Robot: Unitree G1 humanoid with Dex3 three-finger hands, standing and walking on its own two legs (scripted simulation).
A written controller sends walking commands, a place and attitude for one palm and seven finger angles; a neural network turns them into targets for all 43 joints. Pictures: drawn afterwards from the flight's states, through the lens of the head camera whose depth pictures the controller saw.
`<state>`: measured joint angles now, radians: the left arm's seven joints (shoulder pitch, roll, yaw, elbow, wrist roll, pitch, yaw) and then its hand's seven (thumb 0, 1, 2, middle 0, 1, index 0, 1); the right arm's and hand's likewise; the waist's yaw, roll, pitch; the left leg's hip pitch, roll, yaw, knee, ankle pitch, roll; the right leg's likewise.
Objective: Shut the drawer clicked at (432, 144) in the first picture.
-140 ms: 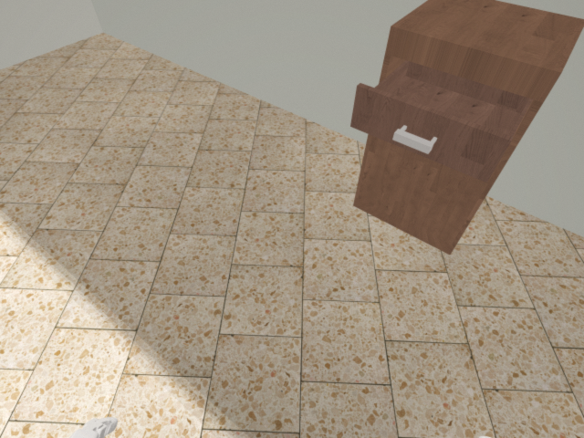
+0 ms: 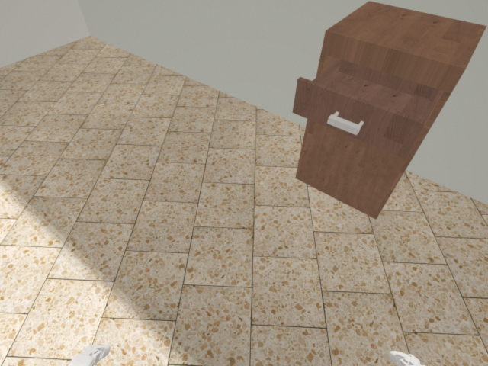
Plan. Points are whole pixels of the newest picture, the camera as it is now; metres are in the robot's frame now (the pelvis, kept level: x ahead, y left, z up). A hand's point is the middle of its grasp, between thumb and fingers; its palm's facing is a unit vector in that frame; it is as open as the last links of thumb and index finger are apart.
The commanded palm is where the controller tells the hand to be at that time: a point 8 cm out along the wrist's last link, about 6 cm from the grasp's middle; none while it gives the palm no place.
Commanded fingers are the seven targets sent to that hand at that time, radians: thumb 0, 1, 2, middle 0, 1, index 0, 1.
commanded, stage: stand and wait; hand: left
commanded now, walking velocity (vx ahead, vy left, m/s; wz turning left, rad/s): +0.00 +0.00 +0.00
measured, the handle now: (346, 121) +0.88 -0.30 -0.12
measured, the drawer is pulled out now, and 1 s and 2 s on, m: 0.23 0.23 0.23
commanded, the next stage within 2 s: look at it before walking up in 0.68 s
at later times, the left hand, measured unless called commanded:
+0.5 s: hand out of the picture +0.06 +0.23 -0.15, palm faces -0.03 -0.94 -0.35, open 7.4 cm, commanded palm none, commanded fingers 0.00 0.90 0.90 -0.20 -0.30 -0.20 -0.30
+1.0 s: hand out of the picture +0.06 +0.22 -0.15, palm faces -0.04 -0.94 -0.33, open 7.4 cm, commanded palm none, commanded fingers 0.00 0.90 0.90 -0.20 -0.30 -0.20 -0.30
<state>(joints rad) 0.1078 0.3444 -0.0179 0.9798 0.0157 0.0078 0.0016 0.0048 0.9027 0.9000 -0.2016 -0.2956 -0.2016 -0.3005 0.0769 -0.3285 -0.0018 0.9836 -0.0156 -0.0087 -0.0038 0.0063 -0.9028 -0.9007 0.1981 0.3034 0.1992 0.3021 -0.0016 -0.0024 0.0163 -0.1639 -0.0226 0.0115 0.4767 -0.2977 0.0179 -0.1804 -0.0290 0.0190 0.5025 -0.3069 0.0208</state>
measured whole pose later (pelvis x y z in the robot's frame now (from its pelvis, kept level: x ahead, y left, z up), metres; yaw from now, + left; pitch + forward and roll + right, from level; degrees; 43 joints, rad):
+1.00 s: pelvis -0.02 -0.02 +0.01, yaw +0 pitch -2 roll +0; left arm 0.13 0.33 -0.01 1.07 0.02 0.00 -0.01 0.00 0.90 0.90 -0.20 -0.30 -0.20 -0.30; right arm 0.12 -0.33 0.00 1.11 -0.01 -0.01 0.00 0.01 -0.90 -0.90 0.20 0.30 0.20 0.30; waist 0.00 0.00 0.03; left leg -0.14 0.01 0.00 0.37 -0.20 -0.02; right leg -0.16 0.01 0.00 0.40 -0.22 -0.01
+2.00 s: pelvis +0.11 -0.05 +0.00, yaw -8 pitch -1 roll +1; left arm 0.37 0.14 0.03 1.06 0.03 -0.06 0.01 0.00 0.91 0.90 -0.20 -0.30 -0.20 -0.30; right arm 0.30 -0.17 -0.05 1.12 -0.02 -0.01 0.00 0.01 -0.91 -0.90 0.19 0.30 0.20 0.30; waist 0.00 0.01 0.05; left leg -0.50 0.10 0.08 1.13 -0.34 -0.02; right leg -0.15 0.03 -0.07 0.49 -0.32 -0.07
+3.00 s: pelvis +0.27 -0.05 +0.00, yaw -30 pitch +1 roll -2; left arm 0.21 0.20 0.06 0.98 0.03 0.06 -0.01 0.00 0.90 0.90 -0.20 -0.30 -0.20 -0.30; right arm 0.27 -0.16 -0.03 0.99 -0.03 0.00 -0.03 0.00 -0.91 -0.90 0.19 0.30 0.19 0.30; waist -0.02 -0.04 0.03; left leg -0.24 0.05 0.09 0.55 -0.33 0.01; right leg -0.37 0.03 -0.02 0.71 -0.41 -0.02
